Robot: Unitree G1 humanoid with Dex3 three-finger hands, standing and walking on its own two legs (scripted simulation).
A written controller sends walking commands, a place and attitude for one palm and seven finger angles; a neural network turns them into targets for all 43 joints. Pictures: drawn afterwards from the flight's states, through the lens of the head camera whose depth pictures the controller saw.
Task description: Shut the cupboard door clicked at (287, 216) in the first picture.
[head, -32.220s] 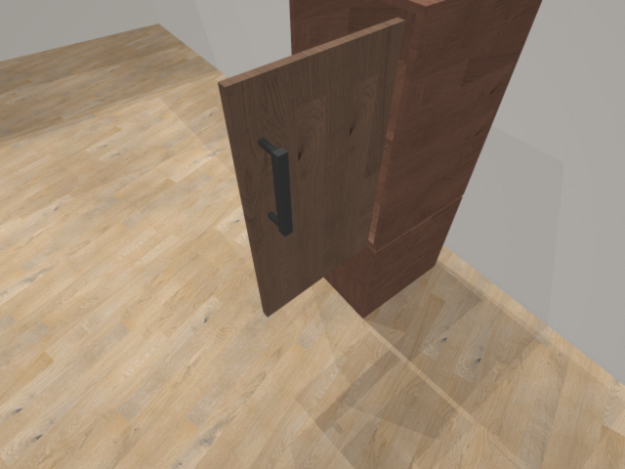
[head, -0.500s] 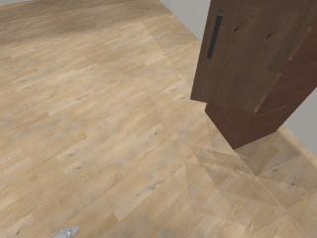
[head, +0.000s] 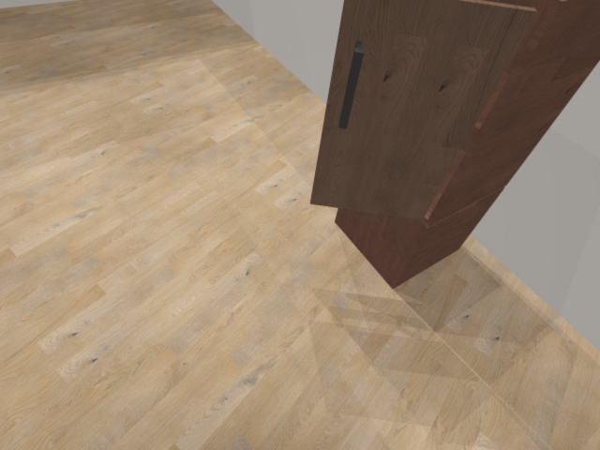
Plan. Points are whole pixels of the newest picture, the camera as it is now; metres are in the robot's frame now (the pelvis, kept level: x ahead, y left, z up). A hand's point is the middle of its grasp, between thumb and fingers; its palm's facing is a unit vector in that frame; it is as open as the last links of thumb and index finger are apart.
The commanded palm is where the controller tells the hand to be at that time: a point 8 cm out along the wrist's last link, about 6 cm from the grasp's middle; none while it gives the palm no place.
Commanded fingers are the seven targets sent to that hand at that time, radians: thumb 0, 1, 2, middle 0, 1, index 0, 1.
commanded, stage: take the last steps up to it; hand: left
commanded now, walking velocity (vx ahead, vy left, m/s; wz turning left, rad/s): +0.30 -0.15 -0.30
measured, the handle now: (350, 87) +0.80 -0.06 +0.07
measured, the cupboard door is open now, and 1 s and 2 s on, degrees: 51 51 51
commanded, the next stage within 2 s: come to a stop and stand still in 0.98 s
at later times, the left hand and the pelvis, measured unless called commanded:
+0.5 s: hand (239, 420) +0.19 +0.09 -0.16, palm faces -0.12 -0.97 -0.20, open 7.4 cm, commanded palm none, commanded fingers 0.00 0.90 0.90 -0.20 -0.30 -0.20 -0.30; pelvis +0.08 -0.08 +0.00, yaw -7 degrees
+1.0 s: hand (273, 344) +0.32 +0.05 -0.17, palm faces -0.12 -0.98 -0.15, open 7.4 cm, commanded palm none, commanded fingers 0.00 0.90 0.90 -0.20 -0.30 -0.20 -0.30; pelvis +0.25 -0.13 +0.01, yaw -7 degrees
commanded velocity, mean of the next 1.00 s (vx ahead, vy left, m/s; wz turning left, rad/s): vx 0.27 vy -0.13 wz -0.08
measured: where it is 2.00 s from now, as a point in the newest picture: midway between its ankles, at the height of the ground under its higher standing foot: (327, 435)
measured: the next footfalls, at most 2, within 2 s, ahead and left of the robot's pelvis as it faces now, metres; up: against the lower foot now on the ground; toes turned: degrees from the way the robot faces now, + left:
right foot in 0.36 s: +0.11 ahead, -0.20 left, +0.00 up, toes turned -12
left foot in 0.72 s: +0.28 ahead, -0.01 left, +0.00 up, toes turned +2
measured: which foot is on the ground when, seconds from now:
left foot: down 0.00-0.36, up 0.38-0.70, down 0.72-1.00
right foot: up 0.00-0.34, down 0.36-0.72, up 0.74-1.00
